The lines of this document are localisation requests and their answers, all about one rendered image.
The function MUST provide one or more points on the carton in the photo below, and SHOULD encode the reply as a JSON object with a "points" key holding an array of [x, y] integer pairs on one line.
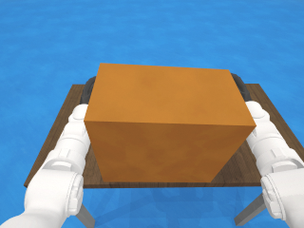
{"points": [[165, 123]]}

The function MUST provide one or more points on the left robot forearm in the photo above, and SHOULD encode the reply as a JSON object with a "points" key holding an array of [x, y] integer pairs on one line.
{"points": [[70, 151]]}

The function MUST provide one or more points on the robot right upper arm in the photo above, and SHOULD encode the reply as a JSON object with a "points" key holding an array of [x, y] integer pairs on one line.
{"points": [[283, 194]]}

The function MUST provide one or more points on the robot left upper arm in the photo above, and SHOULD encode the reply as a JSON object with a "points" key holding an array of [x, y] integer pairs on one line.
{"points": [[54, 196]]}

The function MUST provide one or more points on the right robot forearm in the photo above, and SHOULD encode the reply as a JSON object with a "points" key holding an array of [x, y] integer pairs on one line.
{"points": [[268, 146]]}

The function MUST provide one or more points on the robot right hand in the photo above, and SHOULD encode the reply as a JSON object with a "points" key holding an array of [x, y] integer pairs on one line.
{"points": [[242, 88]]}

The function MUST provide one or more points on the robot left hand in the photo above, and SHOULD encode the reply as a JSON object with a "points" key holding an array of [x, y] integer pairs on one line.
{"points": [[85, 97]]}

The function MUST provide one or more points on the table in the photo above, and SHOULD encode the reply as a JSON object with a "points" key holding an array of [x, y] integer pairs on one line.
{"points": [[240, 171]]}

